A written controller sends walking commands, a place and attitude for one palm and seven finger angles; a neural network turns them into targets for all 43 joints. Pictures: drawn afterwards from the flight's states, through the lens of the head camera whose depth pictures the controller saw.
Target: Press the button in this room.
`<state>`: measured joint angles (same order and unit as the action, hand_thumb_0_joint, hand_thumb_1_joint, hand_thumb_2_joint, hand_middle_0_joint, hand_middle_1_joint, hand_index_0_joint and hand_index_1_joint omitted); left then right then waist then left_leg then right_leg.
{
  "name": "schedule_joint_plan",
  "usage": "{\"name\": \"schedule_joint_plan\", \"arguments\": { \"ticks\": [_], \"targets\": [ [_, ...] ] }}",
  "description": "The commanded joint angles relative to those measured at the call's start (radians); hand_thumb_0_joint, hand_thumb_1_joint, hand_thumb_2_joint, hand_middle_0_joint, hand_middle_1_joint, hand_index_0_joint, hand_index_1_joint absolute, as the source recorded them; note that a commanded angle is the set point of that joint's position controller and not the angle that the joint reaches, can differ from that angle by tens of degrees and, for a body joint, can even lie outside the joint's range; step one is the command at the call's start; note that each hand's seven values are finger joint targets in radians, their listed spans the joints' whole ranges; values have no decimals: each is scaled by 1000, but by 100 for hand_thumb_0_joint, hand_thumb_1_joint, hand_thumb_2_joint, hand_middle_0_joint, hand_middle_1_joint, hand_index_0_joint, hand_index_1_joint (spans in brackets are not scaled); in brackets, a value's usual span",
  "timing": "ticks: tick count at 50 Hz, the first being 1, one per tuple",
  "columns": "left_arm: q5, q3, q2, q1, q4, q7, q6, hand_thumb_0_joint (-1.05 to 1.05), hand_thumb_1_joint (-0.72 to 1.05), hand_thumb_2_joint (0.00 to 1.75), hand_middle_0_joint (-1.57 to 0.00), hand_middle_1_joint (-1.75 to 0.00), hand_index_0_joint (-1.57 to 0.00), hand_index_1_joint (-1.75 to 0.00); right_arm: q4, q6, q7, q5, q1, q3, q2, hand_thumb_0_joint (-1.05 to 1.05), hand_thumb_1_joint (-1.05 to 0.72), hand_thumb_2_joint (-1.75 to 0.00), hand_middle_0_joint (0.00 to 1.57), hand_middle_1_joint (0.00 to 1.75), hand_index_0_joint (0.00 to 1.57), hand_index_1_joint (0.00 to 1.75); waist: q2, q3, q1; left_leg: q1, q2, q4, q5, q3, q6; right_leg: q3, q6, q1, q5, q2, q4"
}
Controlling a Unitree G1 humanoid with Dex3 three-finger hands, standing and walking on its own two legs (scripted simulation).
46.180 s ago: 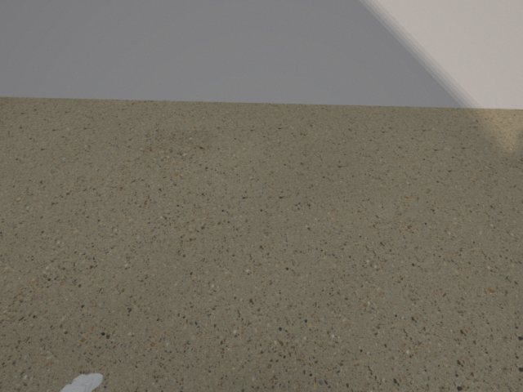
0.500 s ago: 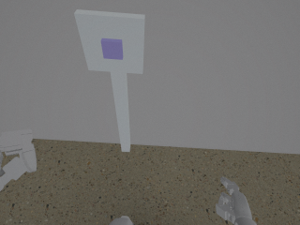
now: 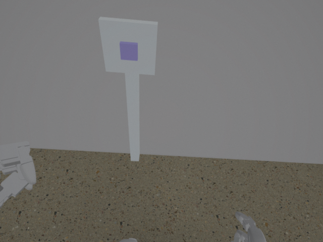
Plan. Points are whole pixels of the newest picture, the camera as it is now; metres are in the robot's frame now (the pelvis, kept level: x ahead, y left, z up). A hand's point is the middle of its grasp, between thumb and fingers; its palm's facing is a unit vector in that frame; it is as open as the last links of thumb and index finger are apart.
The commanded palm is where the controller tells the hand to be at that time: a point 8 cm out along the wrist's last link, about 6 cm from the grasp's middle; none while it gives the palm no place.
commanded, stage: stop stepping back and stand still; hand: left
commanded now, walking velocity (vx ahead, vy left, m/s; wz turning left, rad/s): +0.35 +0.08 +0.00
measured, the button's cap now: (129, 50) +0.77 +0.20 +0.10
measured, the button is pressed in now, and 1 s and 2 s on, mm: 0 0 0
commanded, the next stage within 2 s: let the arm hang, fingers relaxed in 1.04 s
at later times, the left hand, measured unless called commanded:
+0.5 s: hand out of the picture +0.13 +0.27 +0.17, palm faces +0.46 -0.80 -0.38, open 3.1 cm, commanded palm +0.07 +0.31 +0.18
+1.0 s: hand out of the picture +0.14 +0.30 +0.16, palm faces +0.42 -0.80 -0.44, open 3.1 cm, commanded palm +0.08 +0.33 +0.18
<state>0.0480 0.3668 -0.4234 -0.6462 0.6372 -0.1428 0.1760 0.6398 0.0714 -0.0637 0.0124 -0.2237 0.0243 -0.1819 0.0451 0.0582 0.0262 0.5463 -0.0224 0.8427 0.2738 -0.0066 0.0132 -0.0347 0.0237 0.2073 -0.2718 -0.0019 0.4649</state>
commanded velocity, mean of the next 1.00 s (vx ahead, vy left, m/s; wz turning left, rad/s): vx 0.06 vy -0.01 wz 0.00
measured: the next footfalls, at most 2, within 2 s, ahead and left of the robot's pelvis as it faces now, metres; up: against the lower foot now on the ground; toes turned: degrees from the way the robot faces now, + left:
left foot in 0.12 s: +0.03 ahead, +0.15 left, +0.00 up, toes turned +6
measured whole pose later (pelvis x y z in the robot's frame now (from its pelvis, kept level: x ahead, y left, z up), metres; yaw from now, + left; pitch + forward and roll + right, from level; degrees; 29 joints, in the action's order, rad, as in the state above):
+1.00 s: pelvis -0.03 +0.04 +0.00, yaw +4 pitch -1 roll +0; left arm 0.02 0.34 -0.37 -0.60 0.54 -0.14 0.21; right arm 0.60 0.11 -0.07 0.01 -0.19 0.02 -0.19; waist 0.02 -0.02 0.01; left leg 0.24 0.00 0.45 0.20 0.05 -0.02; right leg -0.04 0.00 0.22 -0.21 0.01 0.44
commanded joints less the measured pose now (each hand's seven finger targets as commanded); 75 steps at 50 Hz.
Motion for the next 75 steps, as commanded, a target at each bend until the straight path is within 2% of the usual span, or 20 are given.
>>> {"name": "schedule_joint_plan", "arguments": {
  "ticks": [1,4,6,8,12,13,15,16,19,23,26,30,34,41,56,57,59,63,68,75],
  "targets": [
    [-19,31,-86,179,91,-23,41,0,90,90,-130,-150,-130,-150,-156,73,-44,-6,143,-63,-148,0,-90,-90,20,30,20,30,94,-103,-51,-230,84,-43,82,-13,-32,127,91,335,-371,274,-264],
    [-36,49,-92,172,121,-41,71,0,90,90,-130,-150,-130,-150,-146,110,-55,4,84,-47,-147,0,-90,-90,20,30,20,30,-141,-65,-49,-315,73,-482,143,15,-70,84,59,186,-295,161,-33],
    [-32,71,-117,165,197,-45,93,0,90,90,-130,-150,-130,-150,-190,123,-52,-8,71,-61,-179,0,-90,-90,20,30,20,30,-328,-6,-44,-395,291,-553,-2,-344,-163,-56,-21,244,-113,0,309],
    [-32,117,-148,135,212,-36,105,0,90,90,-130,-150,-130,-150,-157,131,-34,7,75,-52,-141,0,-90,-90,20,30,20,30,-316,-31,-52,-303,326,-635,90,-432,-209,4,-23,270,-275,15,431],
    [-33,105,-111,-3,159,-29,88,0,90,90,-130,-150,-130,-150,-169,125,-8,-3,97,-53,-151,0,-90,-90,20,30,20,30,-210,-27,-19,-33,199,-518,245,-129,-114,-59,-15,-110,-135,1,80],
    [-38,106,-114,-11,117,-26,85,0,90,90,-130,-150,-130,-150,-175,110,-10,-1,104,-60,-151,0,-90,-90,20,30,20,30,-126,-62,-16,77,126,-385,306,-55,-79,31,15,-166,-179,38,-25],
    [-25,140,-152,69,115,-25,81,0,90,90,-130,-150,-130,-150,-182,81,-12,-1,98,-84,-151,0,-90,-90,20,30,20,30,202,-61,-21,96,6,181,227,33,-29,559,175,47,-549,369,-330],
    [-30,139,-144,129,133,-27,94,0,90,90,-130,-150,-130,-150,-167,85,-5,2,93,-79,-155,0,-90,-90,20,30,20,30,154,-60,-38,83,25,314,169,-9,-27,584,199,93,-486,379,-343],
    [-28,113,-110,110,73,-20,97,0,90,90,-130,-150,-130,-150,-148,78,-13,8,62,-57,-123,0,-90,-90,20,30,20,30,91,-53,-62,-119,89,110,104,11,-34,271,134,258,-433,277,-284],
    [-37,73,-87,127,120,-34,101,0,90,90,-130,-150,-130,-150,-145,104,-39,12,75,-46,-128,0,-90,-90,20,30,20,30,-61,-54,-50,-358,64,-389,97,54,-58,126,69,248,-330,177,-122],
    [-36,88,-109,146,181,-39,123,0,90,90,-130,-150,-130,-150,-176,112,-32,-1,84,-59,-156,0,-90,-90,20,30,20,30,-261,-5,-31,-264,300,-597,189,-319,-144,-8,-34,136,-103,8,216],
    [-46,106,-109,70,151,-28,110,0,90,90,-130,-150,-130,-150,-166,119,-14,-3,92,-43,-128,0,-90,-90,20,30,20,30,-177,-53,-23,-158,208,-507,6,-141,-103,13,-31,-16,27,31,38],
    [-22,91,-90,51,115,-19,103,0,90,90,-130,-150,-130,-150,-164,111,0,-7,82,-60,-131,0,-90,-90,20,30,20,30,35,-11,-37,-248,56,-290,-4,-1,-35,234,33,66,-6,151,-170],
    [-27,81,-90,94,117,-22,95,0,90,90,-130,-150,-130,-150,-175,98,-21,0,119,-48,-131,0,-90,-90,20,30,20,30,-127,3,-27,-331,123,-491,-136,-65,-48,78,-16,25,104,50,-70],
    [-16,99,-99,13,115,-21,98,0,90,90,-130,-150,-130,-150,-200,85,-19,-5,123,-58,-135,0,-90,-90,20,30,20,30,-99,27,-24,-304,97,-493,-143,-41,-33,66,-19,-49,180,52,-101],
    [-108,-263,-4,174,-732,124,-63,0,90,90,-130,-150,-130,-150,70,116,80,-17,152,-118,-343,0,-90,-90,20,30,20,30,-119,-76,-71,-221,120,-317,-321,-57,-45,20,4,104,298,124,45],
    [-82,-253,36,198,-788,140,-147,0,90,90,-123,-142,-123,-142,49,25,80,-21,59,-98,-246,0,-90,-90,20,30,20,30,-78,51,-50,-275,143,-329,-278,-77,-47,46,8,111,114,101,42],
    [-87,-274,3,322,-1017,140,-164,0,90,90,-108,-126,-108,-126,66,-19,72,7,89,-79,-267,0,-90,-90,20,30,20,30,86,4,-27,-189,141,-393,-182,-130,-81,63,20,41,43,84,36],
    [-75,-319,0,398,-1351,133,-177,0,90,90,-90,-106,-90,-106,171,-60,69,15,84,-55,-223,0,-90,-90,20,30,20,30,-95,-44,-26,-229,110,-465,-39,-101,-59,106,31,40,-28,102,-53],
    [-69,-318,45,367,-1598,128,-167,0,90,90,-64,-78,-64,-78,306,-72,51,13,-7,-55,-171,0,-90,-90,20,30,20,30,-171,-40,-28,-279,109,-504,46,-83,-53,99,42,11,-45,104,-128]
  ]
}}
